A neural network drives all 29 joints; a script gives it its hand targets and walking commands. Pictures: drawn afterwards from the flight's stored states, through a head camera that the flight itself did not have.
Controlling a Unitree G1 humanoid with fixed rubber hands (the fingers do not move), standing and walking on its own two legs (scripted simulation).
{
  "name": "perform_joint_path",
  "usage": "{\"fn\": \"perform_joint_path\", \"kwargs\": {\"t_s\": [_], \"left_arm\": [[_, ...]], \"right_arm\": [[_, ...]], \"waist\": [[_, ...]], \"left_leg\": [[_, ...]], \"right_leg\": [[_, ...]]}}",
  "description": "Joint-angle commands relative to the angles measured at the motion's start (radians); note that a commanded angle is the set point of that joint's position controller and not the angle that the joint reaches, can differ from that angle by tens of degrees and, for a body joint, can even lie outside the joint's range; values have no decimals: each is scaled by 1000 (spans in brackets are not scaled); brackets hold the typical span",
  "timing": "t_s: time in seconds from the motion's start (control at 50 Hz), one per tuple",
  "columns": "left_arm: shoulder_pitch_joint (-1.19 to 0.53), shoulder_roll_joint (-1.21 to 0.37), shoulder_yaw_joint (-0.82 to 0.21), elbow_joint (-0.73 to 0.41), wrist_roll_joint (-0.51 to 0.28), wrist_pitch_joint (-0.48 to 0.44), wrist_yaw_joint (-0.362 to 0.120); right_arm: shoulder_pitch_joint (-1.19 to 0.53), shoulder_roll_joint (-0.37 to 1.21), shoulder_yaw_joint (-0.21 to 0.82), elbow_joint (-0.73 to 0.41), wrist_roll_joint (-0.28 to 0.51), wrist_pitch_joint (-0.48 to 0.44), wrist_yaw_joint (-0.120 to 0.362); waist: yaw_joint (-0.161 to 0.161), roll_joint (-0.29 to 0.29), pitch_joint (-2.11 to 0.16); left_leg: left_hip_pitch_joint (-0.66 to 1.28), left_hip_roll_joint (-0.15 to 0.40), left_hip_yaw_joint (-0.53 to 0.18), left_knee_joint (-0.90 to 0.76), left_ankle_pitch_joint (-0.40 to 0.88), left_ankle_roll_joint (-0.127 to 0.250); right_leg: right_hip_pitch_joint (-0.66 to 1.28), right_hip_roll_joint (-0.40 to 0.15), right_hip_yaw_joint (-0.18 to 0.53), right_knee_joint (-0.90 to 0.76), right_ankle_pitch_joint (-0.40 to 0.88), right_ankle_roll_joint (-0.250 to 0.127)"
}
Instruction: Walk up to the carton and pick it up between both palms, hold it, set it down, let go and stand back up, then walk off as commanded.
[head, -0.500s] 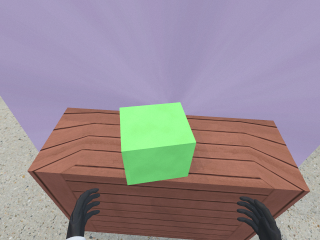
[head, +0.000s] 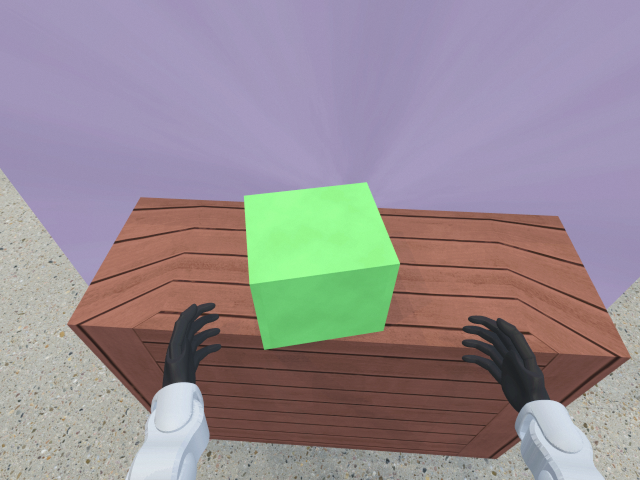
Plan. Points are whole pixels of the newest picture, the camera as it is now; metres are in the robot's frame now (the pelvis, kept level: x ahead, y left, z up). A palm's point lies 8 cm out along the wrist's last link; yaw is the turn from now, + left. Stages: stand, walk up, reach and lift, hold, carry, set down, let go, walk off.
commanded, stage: reach and lift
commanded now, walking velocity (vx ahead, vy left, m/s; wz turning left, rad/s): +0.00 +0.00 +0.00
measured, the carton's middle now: (315, 265) +0.46 +0.08 -0.03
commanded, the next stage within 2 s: none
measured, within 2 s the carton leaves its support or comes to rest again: neither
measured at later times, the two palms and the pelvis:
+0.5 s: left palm (176, 323) +0.28 +0.23 +0.05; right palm (499, 310) +0.36 -0.18 +0.04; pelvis +0.02 +0.00 +0.00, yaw +1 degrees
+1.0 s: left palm (182, 267) +0.34 +0.24 +0.08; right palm (481, 235) +0.45 -0.16 +0.09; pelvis +0.02 +0.00 +0.00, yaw +2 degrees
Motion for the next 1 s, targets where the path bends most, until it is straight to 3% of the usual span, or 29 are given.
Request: {"fn": "perform_joint_path", "kwargs": {"t_s": [0.0,0.02,0.1,0.12,0.18,0.2,0.26,0.3,0.32,0.34,0.36,0.38,0.42,0.44,0.46,0.5,0.52,0.58,0.62,0.66,0.7,0.74,0.76,0.82,0.84,0.86,0.88,0.94,0.98], "left_arm": [[-172,60,44,-199,-1,-1,-22],[-180,68,45,-198,-5,6,-26],[-229,91,81,-275,1,10,-46],[-243,94,66,-295,2,1,-47],[-225,101,78,-302,1,14,-57],[-277,98,82,-269,13,16,-61],[-301,92,80,-237,16,26,-70],[-326,86,94,-237,4,38,-70],[-344,109,111,-244,-5,46,-83],[-320,109,119,-258,3,56,-92],[-341,97,113,-219,9,62,-88],[-358,111,123,-209,7,70,-93],[-384,122,133,-235,-6,61,-95],[-407,137,133,-187,-13,72,-104],[-449,147,152,-201,-14,67,-101],[-491,119,125,-133,-38,73,-108],[-469,124,149,-117,-22,69,-110],[-585,143,136,-132,-44,82,-95],[-614,120,129,-157,-34,77,-84],[-672,121,130,-72,-27,105,-76],[-728,126,111,-69,-35,108,-76],[-772,141,111,-36,-39,123,-73],[-790,156,110,-101,-34,114,-62],[-818,133,98,-108,-35,120,-59],[-791,146,115,-39,-28,125,-65],[-817,145,121,-35,-21,122,-68],[-845,163,137,-5,-14,134,-73],[-853,176,161,128,-18,143,-92],[-971,224,166,132,-29,134,-93]], "right_arm": [[-258,-200,-52,-205,30,-31,-22],[-247,-203,-66,-179,10,-26,-23],[-328,-213,-35,-201,42,-27,-37],[-339,-208,-33,-206,45,-30,-38],[-365,-223,-24,-205,52,-28,-52],[-357,-187,-34,-157,44,-22,-54],[-424,-179,-19,-124,51,-6,-47],[-438,-207,-32,-89,52,-2,-54],[-495,-195,21,-149,65,0,-63],[-472,-194,8,-141,66,8,-69],[-517,-209,-3,-102,67,22,-70],[-514,-217,-5,-134,53,14,-73],[-561,-228,-10,-127,64,10,-80],[-574,-198,0,-125,52,14,-85],[-628,-202,-8,-128,52,12,-87],[-669,-195,-12,-81,39,28,-87],[-677,-200,-9,-59,43,30,-84],[-789,-221,-22,-67,58,35,-86],[-799,-221,-42,3,56,45,-72],[-861,-235,-26,74,78,64,-66],[-925,-256,-54,133,52,78,-55],[-1007,-254,-38,137,66,81,-61],[-967,-263,-67,153,55,82,-56],[-1034,-284,-76,141,59,76,-60],[-1025,-277,-54,198,56,81,-62],[-1063,-260,-54,205,64,74,-59],[-1096,-276,-32,217,69,83,-63],[-1113,-286,0,308,61,112,-73],[-1208,-283,14,344,88,119,-75]], "waist": [[13,-94,-254],[-8,-73,-255],[15,-37,-342],[-3,-9,-333],[3,-29,-335],[-29,-14,-312],[-3,20,-299],[-11,18,-328],[9,-32,-363],[17,-14,-371],[9,4,-333],[6,-42,-375],[16,-56,-392],[0,-68,-363],[24,-49,-413],[13,-65,-377],[33,-78,-385],[42,-67,-465],[46,-6,-484],[56,4,-482],[29,29,-527],[52,-8,-531],[30,41,-606],[7,26,-681],[22,-19,-610],[27,4,-679],[43,0,-650],[42,-73,-553],[43,-69,-569]], "left_leg": [[54,-91,58,-42,266,25],[53,-93,59,-42,279,18],[93,-98,69,-16,432,-2],[106,-104,57,-5,457,-7],[113,-105,64,-1,501,-8],[97,-104,52,-9,442,-7],[95,-97,62,-9,433,-11],[88,-101,57,-15,460,-12],[68,-113,70,1,458,2],[69,-116,61,-14,459,0],[60,-112,62,-22,404,-3],[43,-112,66,-18,394,7],[42,-111,67,-20,417,7],[54,-115,64,-17,402,12],[27,-115,71,-19,402,9],[11,-110,65,-28,340,16],[-2,-101,68,-25,340,19],[-14,-104,72,-23,337,19],[18,-100,62,-25,361,0],[33,-90,59,-10,372,6],[26,-84,54,-5,371,-9],[7,-86,61,3,387,-2],[16,-90,44,13,407,-14],[69,-88,36,53,525,-30],[34,-78,35,45,505,-22],[66,-89,37,51,570,-24],[23,-93,51,37,541,-24],[-50,-99,57,17,469,-5],[-77,-99,52,11,398,0]], "right_leg": [[121,79,-55,-99,159,-38],[135,81,-59,-111,179,-38],[193,82,-57,-101,310,-35],[189,83,-52,-101,312,-35],[195,88,-60,-103,407,-30],[191,84,-59,-124,337,-28],[164,78,-61,-115,332,-36],[180,78,-55,-122,350,-35],[225,67,-40,-112,418,-20],[253,68,-47,-113,450,-18],[207,72,-46,-114,385,-18],[233,73,-48,-116,396,-17],[237,72,-49,-96,430,-9],[234,69,-57,-105,442,1],[239,74,-52,-103,407,-9],[208,69,-63,-102,376,-4],[207,72,-54,-102,360,-3],[204,80,-56,-108,292,-12],[164,92,-72,-104,232,-23],[109,98,-73,-121,185,-34],[91,104,-92,-119,173,-34],[108,99,-80,-111,202,-38],[124,101,-84,-103,217,-39],[99,110,-101,-87,301,-36],[109,114,-102,-86,319,-29],[129,110,-104,-89,367,-24],[138,103,-95,-93,368,-19],[199,86,-74,-75,457,7],[160,93,-81,-85,313,11]]}}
